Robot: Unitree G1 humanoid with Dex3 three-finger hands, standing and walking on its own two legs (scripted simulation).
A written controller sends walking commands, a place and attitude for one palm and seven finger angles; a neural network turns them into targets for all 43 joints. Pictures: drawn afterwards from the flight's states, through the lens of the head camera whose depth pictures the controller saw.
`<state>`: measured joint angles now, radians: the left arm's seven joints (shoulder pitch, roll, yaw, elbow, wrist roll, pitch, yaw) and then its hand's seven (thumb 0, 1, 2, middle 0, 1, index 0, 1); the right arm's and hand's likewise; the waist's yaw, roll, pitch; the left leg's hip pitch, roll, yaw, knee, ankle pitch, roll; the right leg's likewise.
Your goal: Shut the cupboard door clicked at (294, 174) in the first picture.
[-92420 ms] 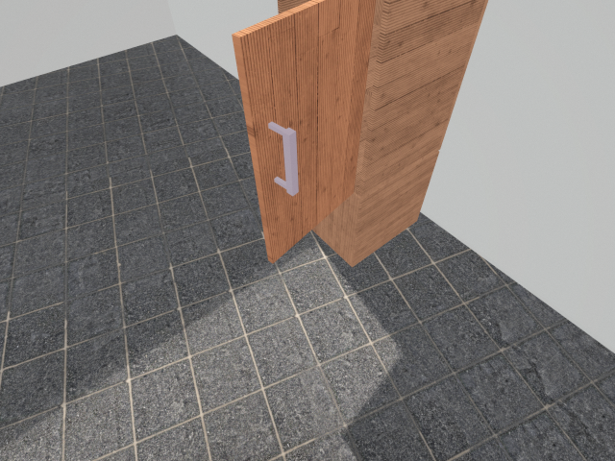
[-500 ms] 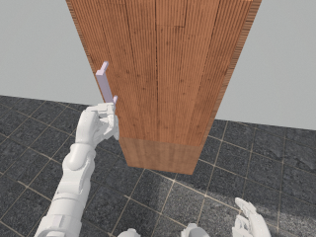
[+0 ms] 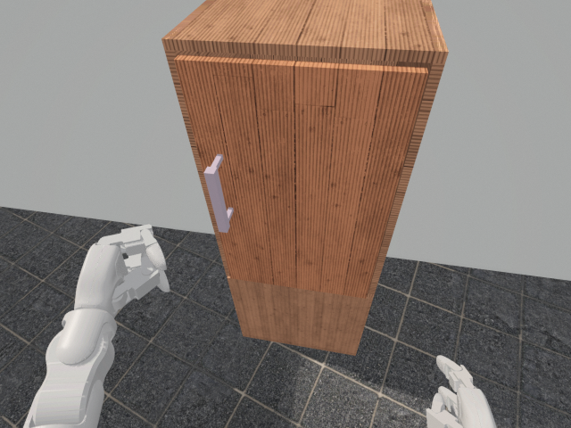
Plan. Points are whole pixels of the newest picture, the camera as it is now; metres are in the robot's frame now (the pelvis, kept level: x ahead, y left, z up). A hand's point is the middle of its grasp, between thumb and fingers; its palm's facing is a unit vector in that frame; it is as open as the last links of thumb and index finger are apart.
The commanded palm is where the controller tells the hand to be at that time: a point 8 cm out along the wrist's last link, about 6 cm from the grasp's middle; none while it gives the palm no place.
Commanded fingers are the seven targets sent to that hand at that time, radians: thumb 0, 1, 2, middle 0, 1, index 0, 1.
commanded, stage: draw the hand back to the body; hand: left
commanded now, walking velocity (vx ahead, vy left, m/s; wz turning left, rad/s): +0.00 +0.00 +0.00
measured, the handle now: (221, 195) +0.52 +0.16 +0.02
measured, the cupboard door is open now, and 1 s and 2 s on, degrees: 0 0 0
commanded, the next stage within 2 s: step back with the hand held close in 0.94 s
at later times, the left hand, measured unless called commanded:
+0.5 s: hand (37, 281) +0.23 +0.28 +0.17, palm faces +0.41 -0.83 -0.38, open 5.6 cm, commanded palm +0.17 +0.32 +0.19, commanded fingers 0.00 0.90 0.90 -0.25 -0.36 -0.25 -0.36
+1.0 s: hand (29, 285) +0.21 +0.27 +0.19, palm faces +0.46 -0.79 -0.41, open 7.4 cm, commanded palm +0.17 +0.30 +0.20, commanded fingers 0.00 0.90 0.90 -0.20 -0.30 -0.20 -0.30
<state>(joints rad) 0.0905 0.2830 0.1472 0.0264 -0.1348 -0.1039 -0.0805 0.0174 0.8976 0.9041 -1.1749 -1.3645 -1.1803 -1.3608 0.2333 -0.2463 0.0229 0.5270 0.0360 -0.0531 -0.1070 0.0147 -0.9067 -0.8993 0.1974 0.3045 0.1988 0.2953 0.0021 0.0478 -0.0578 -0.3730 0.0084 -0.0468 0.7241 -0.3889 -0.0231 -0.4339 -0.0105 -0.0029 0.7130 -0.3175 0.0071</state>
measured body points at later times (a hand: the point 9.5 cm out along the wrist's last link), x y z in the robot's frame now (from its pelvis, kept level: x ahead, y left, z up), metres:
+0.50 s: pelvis +0.02 +0.02 +0.02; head +0.00 +0.00 +0.47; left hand +0.20 +0.32 +0.20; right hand +0.21 -0.18 -0.06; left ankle -0.01 +0.14 -0.72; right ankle +0.03 -0.12 -0.72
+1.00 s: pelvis +0.02 +0.00 +0.02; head -0.01 -0.02 +0.47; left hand +0.18 +0.30 +0.21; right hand +0.21 -0.21 -0.06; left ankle -0.01 +0.14 -0.72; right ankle +0.03 -0.12 -0.72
